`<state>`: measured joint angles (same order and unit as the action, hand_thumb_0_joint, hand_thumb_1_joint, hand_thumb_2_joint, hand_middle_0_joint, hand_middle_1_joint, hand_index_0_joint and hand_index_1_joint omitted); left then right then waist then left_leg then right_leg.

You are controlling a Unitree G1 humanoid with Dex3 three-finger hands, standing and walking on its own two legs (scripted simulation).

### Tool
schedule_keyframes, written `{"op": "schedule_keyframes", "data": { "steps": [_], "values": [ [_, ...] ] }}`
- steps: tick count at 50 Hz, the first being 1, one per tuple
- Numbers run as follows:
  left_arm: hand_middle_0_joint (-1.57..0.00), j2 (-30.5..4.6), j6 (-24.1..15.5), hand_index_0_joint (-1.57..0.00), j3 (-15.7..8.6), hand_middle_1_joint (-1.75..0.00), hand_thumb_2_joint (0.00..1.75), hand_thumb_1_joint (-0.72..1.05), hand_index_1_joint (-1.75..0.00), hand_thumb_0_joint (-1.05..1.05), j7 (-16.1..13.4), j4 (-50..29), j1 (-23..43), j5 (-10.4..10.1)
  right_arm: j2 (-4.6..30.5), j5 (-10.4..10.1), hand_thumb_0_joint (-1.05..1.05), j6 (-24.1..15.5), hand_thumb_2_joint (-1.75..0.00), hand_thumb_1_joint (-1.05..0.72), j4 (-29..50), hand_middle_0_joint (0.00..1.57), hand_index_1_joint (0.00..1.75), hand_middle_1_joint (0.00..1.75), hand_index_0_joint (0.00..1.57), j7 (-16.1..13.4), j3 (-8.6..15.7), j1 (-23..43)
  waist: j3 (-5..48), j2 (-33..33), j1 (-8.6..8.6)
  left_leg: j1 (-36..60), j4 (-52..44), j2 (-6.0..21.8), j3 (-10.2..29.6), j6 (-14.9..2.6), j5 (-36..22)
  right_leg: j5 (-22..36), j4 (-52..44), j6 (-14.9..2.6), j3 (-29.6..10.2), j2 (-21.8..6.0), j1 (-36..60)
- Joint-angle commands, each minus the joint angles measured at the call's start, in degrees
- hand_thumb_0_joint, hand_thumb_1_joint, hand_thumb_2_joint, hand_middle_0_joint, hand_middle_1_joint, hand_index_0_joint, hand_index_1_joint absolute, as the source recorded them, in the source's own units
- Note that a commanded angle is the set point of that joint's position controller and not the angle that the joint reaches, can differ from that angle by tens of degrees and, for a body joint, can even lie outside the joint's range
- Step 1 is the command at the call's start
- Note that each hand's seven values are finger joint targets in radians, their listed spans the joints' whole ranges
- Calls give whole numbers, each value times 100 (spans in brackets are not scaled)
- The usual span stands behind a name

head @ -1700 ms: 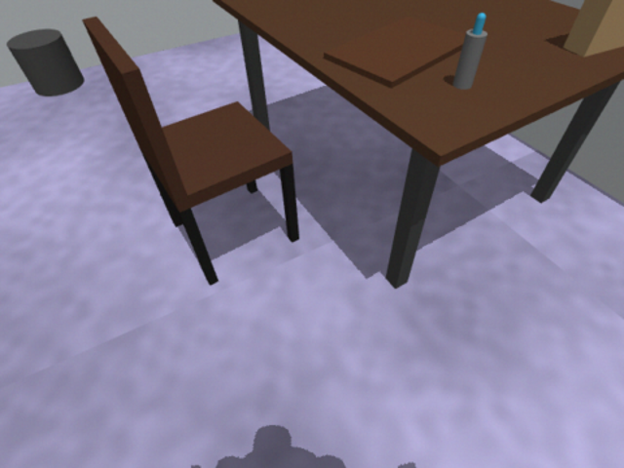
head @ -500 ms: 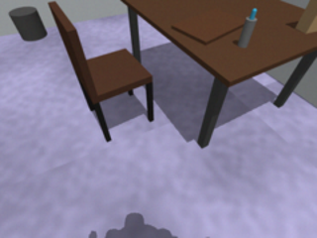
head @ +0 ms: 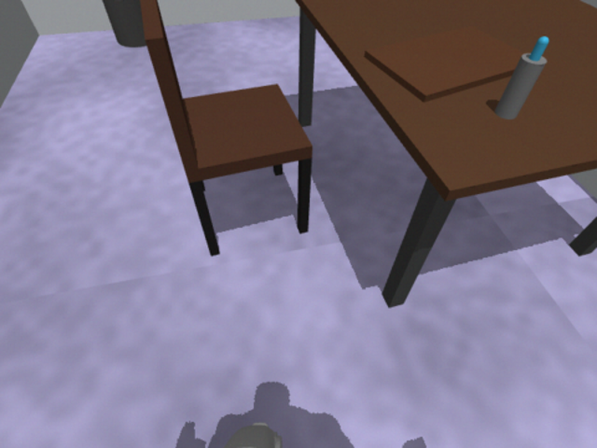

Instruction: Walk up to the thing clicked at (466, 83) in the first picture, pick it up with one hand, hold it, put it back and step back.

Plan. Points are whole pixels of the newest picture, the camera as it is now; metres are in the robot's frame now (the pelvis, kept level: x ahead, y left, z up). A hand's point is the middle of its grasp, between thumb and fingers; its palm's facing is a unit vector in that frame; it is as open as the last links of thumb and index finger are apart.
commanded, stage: walk up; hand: right
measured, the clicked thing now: (523, 78) +0.88 -0.44 +0.05
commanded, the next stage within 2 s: none
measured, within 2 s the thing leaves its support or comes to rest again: neither
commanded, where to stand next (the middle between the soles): +0.33 -0.35 m, yaw +15 degrees
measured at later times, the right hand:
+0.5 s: hand out of the picture +0.20 -0.50 -0.14, palm faces -0.18 +0.78 -0.61, open 7.3 cm
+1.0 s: hand out of the picture +0.31 -0.63 -0.12, palm faces -0.20 +0.77 -0.61, open 7.3 cm
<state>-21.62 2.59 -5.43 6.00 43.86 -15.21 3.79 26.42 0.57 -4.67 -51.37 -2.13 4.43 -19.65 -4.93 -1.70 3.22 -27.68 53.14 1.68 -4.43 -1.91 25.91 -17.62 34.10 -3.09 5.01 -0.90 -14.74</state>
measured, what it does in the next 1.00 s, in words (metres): steps to the right: left foot, then right foot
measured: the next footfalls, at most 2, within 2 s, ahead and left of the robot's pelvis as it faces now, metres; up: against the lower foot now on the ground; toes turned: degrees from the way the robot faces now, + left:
left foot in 0.08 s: +0.14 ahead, +0.08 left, +0.00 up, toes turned +6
right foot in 0.48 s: +0.25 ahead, -0.33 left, +0.00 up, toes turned +5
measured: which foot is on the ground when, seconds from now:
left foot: up 0.00-0.06, down 0.08-0.50, up 0.52-0.76, down 0.78-1.00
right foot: down 0.00-0.08, up 0.10-0.46, down 0.48-0.78, up 0.80-1.00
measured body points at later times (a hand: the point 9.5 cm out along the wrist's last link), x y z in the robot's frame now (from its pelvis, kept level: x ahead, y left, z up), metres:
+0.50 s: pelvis +0.13 -0.18 -0.04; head +0.15 -0.15 +0.41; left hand +0.18 +0.19 -0.14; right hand +0.21 -0.54 -0.10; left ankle +0.10 +0.06 -0.72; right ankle +0.21 -0.33 -0.73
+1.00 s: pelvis +0.23 -0.32 -0.02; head +0.26 -0.27 +0.42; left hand +0.25 +0.02 -0.15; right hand +0.32 -0.67 -0.08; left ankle +0.25 -0.16 -0.73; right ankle +0.29 -0.49 -0.68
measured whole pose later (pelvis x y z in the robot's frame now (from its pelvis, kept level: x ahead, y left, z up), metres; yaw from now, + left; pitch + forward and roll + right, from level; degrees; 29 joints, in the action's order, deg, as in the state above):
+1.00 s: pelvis +0.23 -0.32 -0.02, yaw +12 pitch -2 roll +0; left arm -27.1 5.3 -5.9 4.4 42.6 -15.0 2.6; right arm 25.7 1.9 -5.7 -49.2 -4.7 2.8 -21.9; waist -6.6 -6.9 -0.8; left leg -24.4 44.4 4.8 -2.1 -0.4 18.5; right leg -26.3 64.3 -0.6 -5.3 -4.0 -30.8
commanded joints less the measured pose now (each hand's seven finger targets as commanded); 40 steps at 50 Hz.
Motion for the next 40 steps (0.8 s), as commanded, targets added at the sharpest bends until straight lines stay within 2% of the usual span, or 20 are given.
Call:
{"op": "schedule_keyframes", "data": {
  "steps": [1,3,4,5,6,10,14,19,21,23,24,25,26,27,30,34,37,38,39,40],
  "values": [
    [-20,-1508,-129,-20,-417,-30,90,90,-30,0,-106,-912,601,-16,1019,-30,0,-170,-90,-90,181,20,30,30,20,-133,343,-1067,170,-532,-353,1121,-1598,54,99,-109,-1026,-751,-1248,-1066,-1275,-1262,-569],
    [-20,-1096,-65,-20,-280,-30,90,90,-30,0,-91,-1074,473,-75,1347,86,0,-245,-90,-90,49,20,30,30,20,-278,516,-1807,640,506,-800,3109,-2511,266,815,-144,-1482,-421,700,-569,-579,-676,-1732],
    [-20,-722,-46,-20,-164,-30,90,90,-30,0,-94,-1107,132,-66,1855,197,0,-256,-90,-90,169,20,30,30,20,-375,651,-1842,639,1683,-742,3451,-3318,1488,3137,-487,100,-1261,2163,-167,-147,-29,-2817],
    [-20,-1094,64,-20,-282,-30,90,90,-30,0,-101,-1071,-72,12,2101,177,0,-256,-90,-90,546,20,30,30,20,-445,670,-1489,692,886,-568,2876,-3904,2455,4887,-916,1350,-1287,3072,58,-840,-78,-3030],
    [-20,-1648,140,-20,-410,-30,90,90,-30,0,-100,-918,-240,30,2171,-15,0,-238,-90,-90,721,20,30,30,20,-459,666,-998,485,429,-467,2355,-3932,2600,4893,-1185,1463,-1252,3485,134,-1205,-346,-2867],
    [-20,-1648,122,-20,-537,-30,90,90,-30,0,-83,-620,-370,-1,1630,42,0,-243,-90,-90,727,20,30,30,20,-386,448,-546,92,696,-231,1267,-3220,1443,2482,-945,-445,-539,3136,303,-1142,-634,-2158],
    [-20,-1479,165,-20,-516,-30,90,90,-30,0,-16,-758,-89,-25,1784,96,0,-263,-90,-90,770,20,30,30,20,-345,486,-697,116,910,-338,1016,-2811,1259,1912,-1027,-1551,-471,2705,401,-938,-631,-2019],
    [-20,-1476,180,-20,-560,-30,90,90,-30,0,13,-908,271,-49,2085,144,0,-196,-90,-90,816,20,30,30,20,-352,580,-635,326,1202,-411,821,-2515,1294,1992,-1027,-973,-576,2056,362,-696,-592,-1769],
    [-20,-1494,155,-20,-612,-30,90,90,-30,0,4,-851,-23,-77,2175,150,0,-141,-90,-90,887,20,30,30,20,-386,588,-150,530,1391,-102,435,-2156,1321,1824,-901,-1144,-632,1518,276,-534,-526,-966],
    [-20,-1526,62,-20,-725,-30,90,90,-30,0,-68,-447,-930,-52,1767,190,0,-25,-90,-90,889,20,30,30,20,-398,415,178,734,413,479,-452,-529,669,902,-542,-1333,-406,220,277,37,30,637],
    [-20,-1928,-3,-20,-844,-30,90,90,-30,0,-139,-314,-1593,81,1152,170,0,21,-90,-90,903,20,30,30,20,-431,217,66,623,-1160,956,-1547,1322,-36,568,-277,-483,-1154,-524,221,-931,-425,1190],
    [-20,-2524,-70,-20,-844,-30,90,90,-30,0,-185,-624,-942,60,956,22,0,-3,-90,-90,1065,20,30,30,20,-516,155,-8,409,-2356,534,-2757,2026,-657,396,-75,1282,-1350,-1818,-462,-3828,-1921,955],
    [-20,-2666,-86,-20,-853,-30,90,90,-30,0,-213,-833,-222,-79,1291,60,0,11,-90,-90,937,20,30,30,20,-602,314,102,210,-1715,181,-2212,2547,-99,884,-56,1024,-2175,-2290,-977,-4610,-2325,241],
    [-20,-2338,-84,-20,-791,-30,90,90,-30,0,-230,-894,-139,-145,1517,-45,0,-16,-90,-90,648,20,30,30,20,-540,309,-109,102,-927,50,-1944,2375,51,913,-55,548,-2109,-1924,-904,-3641,-1889,183],
    [-20,-1886,-113,-20,-611,-30,90,90,-30,0,-269,-801,275,-27,1398,-56,0,-75,-90,-90,150,20,30,30,20,-417,292,-660,-41,-1188,-221,-1005,1144,210,380,-31,181,-1334,-1112,-1014,-1959,-1295,-431],
    [-20,-1592,-107,-20,-425,-30,90,90,-30,0,-256,-927,118,48,1085,-3,0,-146,-90,-90,129,20,30,30,20,-340,230,-827,233,-1167,-95,-257,-375,-5,-34,-129,7,804,-746,-1284,-1650,-1319,-88],
    [-20,-1392,35,-20,-253,-30,90,90,-30,0,-210,-1159,547,7,1098,13,0,-217,-90,-90,-122,20,30,30,20,-432,279,-1706,598,-596,-628,1694,-2046,-113,-39,-208,-1648,1162,446,-869,-880,-925,-925],
    [-20,-1098,34,-20,-145,-30,90,90,-30,0,-207,-1263,458,-46,1453,119,0,-244,-90,-90,-124,20,30,30,20,-518,412,-1971,776,213,-855,2594,-2492,350,845,-312,-1625,782,1501,-527,-619,-638,-1660],
    [-20,-755,52,-20,-71,-30,90,90,-30,0,-223,-1312,205,-53,2005,243,0,-252,-90,-90,81,20,30,30,20,-593,551,-1884,806,1299,-740,3130,-3041,1963,3691,-780,-1399,-1161,2592,-87,-657,8,-2941],
    [-20,-1410,203,-20,-266,-30,90,90,-30,0,-276,-1159,-132,33,2296,86,0,-221,-90,-90,384,20,30,30,20,-642,633,-1400,918,345,-565,2551,-3400,2927,4901,-1467,-416,-1600,3461,182,-1266,-146,-2891]
  ]
}}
